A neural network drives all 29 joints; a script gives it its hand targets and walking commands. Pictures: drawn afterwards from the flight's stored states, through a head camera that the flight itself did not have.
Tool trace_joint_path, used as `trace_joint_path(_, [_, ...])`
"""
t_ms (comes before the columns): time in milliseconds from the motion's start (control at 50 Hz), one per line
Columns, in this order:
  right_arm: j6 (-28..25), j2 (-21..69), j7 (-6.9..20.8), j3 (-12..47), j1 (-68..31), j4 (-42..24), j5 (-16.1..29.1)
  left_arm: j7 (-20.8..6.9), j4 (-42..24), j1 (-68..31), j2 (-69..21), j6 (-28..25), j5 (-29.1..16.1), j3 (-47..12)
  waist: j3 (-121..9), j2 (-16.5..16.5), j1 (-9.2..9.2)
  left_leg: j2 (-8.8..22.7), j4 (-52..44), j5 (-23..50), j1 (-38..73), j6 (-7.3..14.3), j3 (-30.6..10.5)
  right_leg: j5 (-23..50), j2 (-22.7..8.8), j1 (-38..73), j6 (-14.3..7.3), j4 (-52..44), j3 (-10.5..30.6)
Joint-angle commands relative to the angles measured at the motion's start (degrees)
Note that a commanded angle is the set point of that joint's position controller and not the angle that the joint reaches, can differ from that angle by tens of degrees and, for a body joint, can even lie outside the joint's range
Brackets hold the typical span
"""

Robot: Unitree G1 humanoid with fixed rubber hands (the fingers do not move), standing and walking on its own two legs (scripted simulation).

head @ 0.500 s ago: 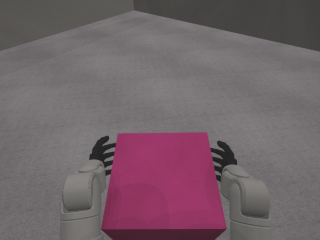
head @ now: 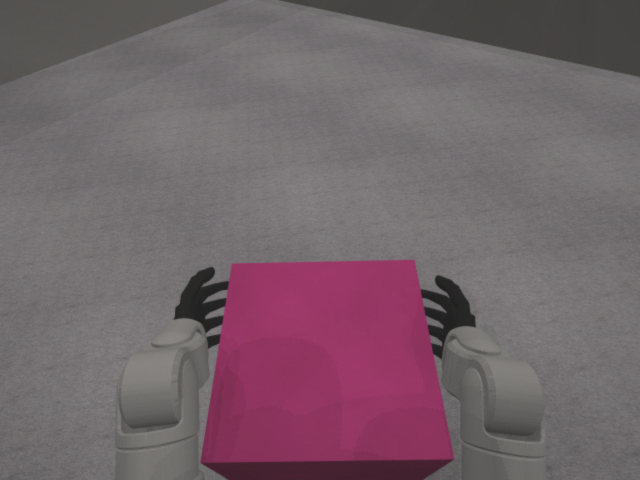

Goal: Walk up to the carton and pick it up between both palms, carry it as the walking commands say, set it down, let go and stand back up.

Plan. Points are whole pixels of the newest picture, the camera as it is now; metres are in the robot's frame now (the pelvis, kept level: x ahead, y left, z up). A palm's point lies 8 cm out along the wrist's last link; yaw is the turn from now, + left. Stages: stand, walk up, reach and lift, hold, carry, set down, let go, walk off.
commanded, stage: carry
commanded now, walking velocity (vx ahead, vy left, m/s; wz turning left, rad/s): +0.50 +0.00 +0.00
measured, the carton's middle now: (325, 385) +0.25 +0.00 +0.00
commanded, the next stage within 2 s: none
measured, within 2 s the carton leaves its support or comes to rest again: neither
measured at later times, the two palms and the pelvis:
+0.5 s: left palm (261, 130) +0.69 +0.12 +0.09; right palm (421, 131) +0.69 -0.18 +0.08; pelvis +0.42 -0.03 +0.00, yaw +0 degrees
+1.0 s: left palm (282, 48) +1.10 +0.11 +0.08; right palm (398, 44) +1.10 -0.19 +0.08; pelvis +0.82 -0.04 -0.01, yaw -1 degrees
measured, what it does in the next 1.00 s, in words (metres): walks ahead: right foot, then left foot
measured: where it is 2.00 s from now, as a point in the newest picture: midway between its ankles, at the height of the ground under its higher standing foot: (335, 199)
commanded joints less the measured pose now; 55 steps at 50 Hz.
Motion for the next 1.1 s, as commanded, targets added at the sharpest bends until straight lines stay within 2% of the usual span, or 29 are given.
trace_joint_path(0, [-1.27,51.82,14.53,42.35,-32.03,-7.81,20.15,-12.92,-3.06,-25.01,-50.08,0.07,-25.65,-39.17,-9.07,9.31,0.1,18.06,-19.63,20.43,5.76,5.65,-13.67,6.92,-4.03,3.54,1.62,-44.95,-5.72])
trace_joint_path(40, [-1.51,51.02,14.55,43.26,-32.66,-7.56,20.31,-13.07,-1.69,-27.26,-50.55,-0.26,-25.82,-39.48,-12.75,4.58,2.48,9.82,2.13,28.2,-4.52,0.87,-1.43,25.97,0.3,28.56,4.04,-58.45,-7.8])
trace_joint_path(60, [-1.61,50.35,14.8,43.54,-36.46,-10.04,21.02,-13.02,-2.52,-29.16,-49.88,-0.42,-26.58,-40.08,-14.61,-16.03,2.06,1.27,18.99,2.71,-17.81,-3.31,2.61,48.96,-11.24,40.34,4.52,-59.22,9.19])
trace_joint_path(80, [-1.11,50.84,15.05,44.22,-36.59,-10.38,21.79,-12.78,-3.78,-31.19,-48.58,-0.3,-27.51,-40.4,-21.9,-26.58,0.68,-3.09,29.02,-8.56,-22.22,-4.75,-2.58,67.36,-21.83,48.51,-0.51,-59.89,27.86])
trace_joint_path(100, [-0.89,51.16,15.24,45.23,-39.85,-11.9,23.57,-12.57,-4.61,-31.76,-48.68,-1.1,-26.58,-40.48,-23.88,-22.63,1.54,-2.1,35.2,-6.29,-27.54,-4.16,-6.39,81.1,-21.19,55.4,-6.18,-56.14,29.48])
trace_joint_path(140, [-1.43,52.52,14.94,44.57,-40.11,-14.16,24.85,-11.68,-9.04,-31.5,-50.87,-1.46,-27.36,-40.4,-21.19,-15.22,2.57,-1.69,39.92,-7.44,-41.22,-2.5,-3.65,103.53,-16.43,64.34,-2.81,-48.4,18.83])
trace_joint_path(240, [-3.01,54.87,14.21,42.45,-33.93,-16.18,24.09,-10.65,-17.3,-30.29,-52.49,-2.99,-29.27,-43.5,-24.45,-12.87,5.38,-2.47,26.12,-17.49,-58.03,1.16,-1.31,109.16,-13.95,80.35,-5.71,-44.62,14.46])
trace_joint_path(280, [-3.51,54.17,13.96,41.98,-30.53,-16.73,23.36,-10.37,-19.67,-29.58,-51.51,-3.12,-28.8,-44.61,-27.73,-7.78,3.49,-4.99,2.58,-2.57,-41.68,1.78,4.08,112.54,-9.0,73.24,-2.84,-42.66,4.5])
trace_joint_path(300, [-3.7,53.3,13.96,42.12,-28.88,-16.52,23.1,-10.37,-19.45,-29.44,-50.23,-2.96,-28.22,-45.21,-31.18,-3.51,0.31,-7.94,-15.22,13.5,-13.01,2.16,8.51,113.13,-4.91,53.48,-0.24,-36.83,-6.53])
trace_joint_path(320, [-4.11,52.02,13.91,42.42,-29.15,-17.52,23.03,-10.26,-19.47,-29.2,-48.85,-2.89,-28.32,-45.7,-34.0,-3.07,-2.05,-9.68,-17.98,31.83,14.71,1.91,13.3,105.22,-4.57,33.06,1.08,-27.45,-8.89])
trace_joint_path(340, [-4.35,50.94,14.01,42.24,-28.87,-17.48,22.37,-10.14,-18.52,-30.81,-48.16,-2.32,-28.15,-46.0,-36.13,1.99,-5.07,-2.58,-15.43,43.7,37.23,4.99,4.25,79.78,-4.36,11.24,3.37,-14.67,-10.57])
trace_joint_path(360, [-3.87,50.26,14.32,40.8,-28.88,-16.24,21.47,-10.26,-16.9,-31.12,-49.01,-1.47,-27.74,-45.69,-36.34,18.16,-4.39,15.76,-8.09,76.35,51.87,16.82,-23.02,17.84,5.2,-11.79,6.82,3.16,-8.33])
trace_joint_path(380, [-3.56,50.16,14.03,39.64,-26.65,-12.67,20.86,-11.29,-15.34,-30.32,-48.29,-1.24,-27.71,-45.38,-35.49,20.1,-3.56,22.02,-8.05,80.76,54.09,24.36,-35.05,-2.58,6.51,-18.59,5.34,12.4,-1.63])
trace_joint_path(420, [-2.23,49.65,15.0,41.14,-27.03,-11.72,20.58,-12.1,-9.72,-25.61,-49.77,-0.57,-26.46,-44.45,-24.18,8.89,-3.81,24.51,-12.86,60.75,41.78,20.68,-38.39,0.88,1.37,-25.05,2.85,9.72,5.14])
trace_joint_path(460, [-1.73,50.02,15.09,41.18,-26.04,-6.74,19.7,-12.39,-6.46,-26.73,-48.67,0.05,-26.23,-43.4,-20.12,7.03,-2.62,23.83,-15.54,42.21,32.37,17.79,-38.29,1.88,-3.59,-22.75,0.64,-0.33,7.11])
trace_joint_path(540, [-1.61,51.09,15.52,42.58,-29.44,-6.45,19.92,-13.07,-2.45,-23.83,-49.95,-0.17,-24.75,-40.51,-10.91,10.48,-0.36,18.33,-18.81,29.13,7.91,7.54,-15.32,5.04,-3.96,2.16,1.43,-44.11,-3.59])
trace_joint_path(580, [-1.61,50.16,15.69,43.44,-30.82,-5.55,20.19,-13.37,-0.65,-25.74,-50.13,-0.3,-24.52,-39.92,-12.13,9.08,1.2,12.09,-8.09,29.43,-1.33,3.12,-4.3,24.35,1.08,22.68,3.09,-59.26,-9.4])
trace_joint_path(600, [-1.81,49.55,15.77,43.93,-34.51,-7.89,20.84,-13.35,-1.29,-26.93,-49.58,-0.68,-25.08,-39.74,-16.87,-5.16,2.32,6.27,9.19,23.59,-8.28,-0.22,1.17,38.38,-6.73,35.24,3.52,-61.9,2.35])
trace_joint_path(620, [-1.54,49.75,15.89,44.21,-34.79,-9.75,21.36,-13.18,-2.8,-29.18,-48.72,-0.47,-26.02,-40.01,-21.1,-21.94,0.52,-2.7,23.62,-3.09,-22.21,-4.13,1.54,66.21,-22.32,47.59,-0.76,-61.0,24.97])
trace_joint_path(640, [-1.15,49.63,16.12,44.96,-37.52,-10.83,22.59,-12.92,-3.53,-29.85,-48.52,-0.96,-25.85,-40.81,-26.0,-20.55,1.18,-2.11,29.63,-5.21,-25.69,-2.71,-5.07,76.91,-22.53,55.35,-8.55,-57.11,28.85])
trace_joint_path(660, [-1.14,50.59,16.13,44.38,-36.81,-11.02,23.53,-12.58,-3.74,-28.54,-49.9,-1.38,-25.22,-40.47,-26.12,-17.79,1.62,-2.24,34.6,-5.2,-32.87,-1.65,-5.71,90.27,-20.81,61.62,-10.96,-50.86,26.19])
trace_joint_path(720, [-2.02,54.55,15.47,42.97,-34.83,-12.14,24.29,-11.77,-11.68,-31.12,-52.15,-2.32,-27.74,-42.3,-24.14,-13.18,3.67,-2.49,36.48,-11.78,-54.03,0.07,-1.89,109.05,-16.09,77.35,-6.22,-45.96,16.36])
trace_joint_path(820, [-3.42,54.33,14.97,41.72,-30.51,-14.53,24.22,-10.12,-20.39,-31.04,-50.93,-3.31,-28.67,-45.35,-28.2,-8.1,4.08,-2.21,9.37,-6.84,-51.36,2.28,-0.1,107.29,-12.81,80.46,-5.23,-44.89,8.46])
trace_joint_path(880, [-4.19,52.12,14.86,42.44,-31.36,-17.32,24.71,-9.71,-20.76,-32.14,-48.59,-2.73,-28.26,-46.73,-33.71,-1.45,-3.54,-7.71,-20.54,37.39,21.28,2.6,11.55,94.95,-5.14,26.81,0.61,-26.21,-11.79])
trace_joint_path(920, [-3.45,50.16,15.28,40.44,-32.36,-15.4,22.81,-10.01,-17.04,-33.1,-49.65,-1.14,-27.57,-46.79,-35.48,19.58,-2.7,18.82,-8.74,70.57,49.06,18.22,-28.27,5.55,6.27,-11.45,4.31,-1.06,-6.89])
trace_joint_path(940, [-2.84,50.36,15.08,39.44,-27.97,-10.91,21.88,-11.02,-13.97,-30.66,-48.82,-0.52,-26.72,-45.79,-32.41,17.58,-2.36,22.3,-11.33,66.72,44.89,21.8,-34.98,0.0,4.34,-13.25,3.15,6.13,-1.0])
trace_joint_path(960, [-2.01,49.89,15.64,39.48,-26.7,-7.67,21.13,-11.81,-8.16,-25.76,-49.14,0.01,-25.59,-44.88,-24.64,10.0,-2.15,23.79,-17.25,51.66,31.87,19.61,-36.32,3.12,0.93,-11.9,1.77,3.41,1.74])
trace_joint_path(1000, [-0.71,48.93,16.04,39.2,-27.65,-5.45,20.5,-11.55,-5.7,-27.28,-49.36,0.96,-25.67,-44.05,-22.27,11.92,-2.06,24.09,-20.51,33.01,29.19,18.46,-36.74,8.78,-1.77,-15.57,0.38,-3.05,1.14])
trace_joint_path(1080, [-1.36,51.2,16.54,40.61,-28.93,-4.21,20.66,-12.4,-2.99,-26.65,-51.43,0.1,-25.24,-43.05,-14.92,8.29,-0.71,20.83,-21.99,27.16,15.08,12.9,-22.58,0.81,-4.21,-6.25,1.6,-32.08,-3.59])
